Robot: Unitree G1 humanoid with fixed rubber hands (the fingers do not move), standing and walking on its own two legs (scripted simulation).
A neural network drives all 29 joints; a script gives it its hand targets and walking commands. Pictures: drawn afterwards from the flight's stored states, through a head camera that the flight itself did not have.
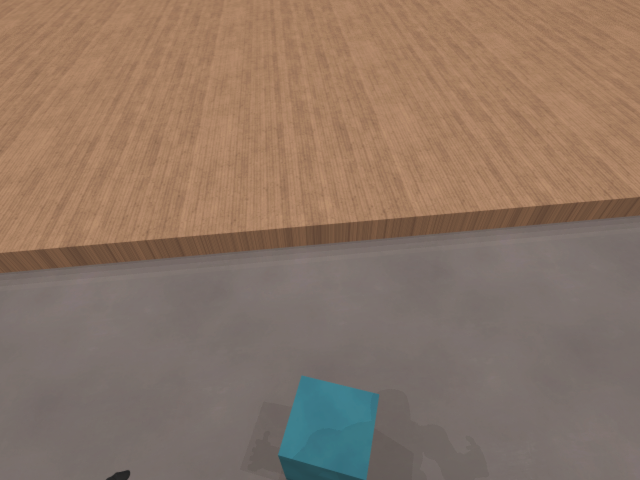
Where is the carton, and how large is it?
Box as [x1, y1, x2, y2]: [278, 376, 378, 479]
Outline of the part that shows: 301,376 278,453 286,478 366,479 378,394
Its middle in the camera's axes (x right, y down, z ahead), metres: +0.03 +0.53 +1.05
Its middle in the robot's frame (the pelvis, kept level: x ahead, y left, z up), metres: +0.38 +0.02 -0.66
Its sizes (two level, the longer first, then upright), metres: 0.210 0.200 0.250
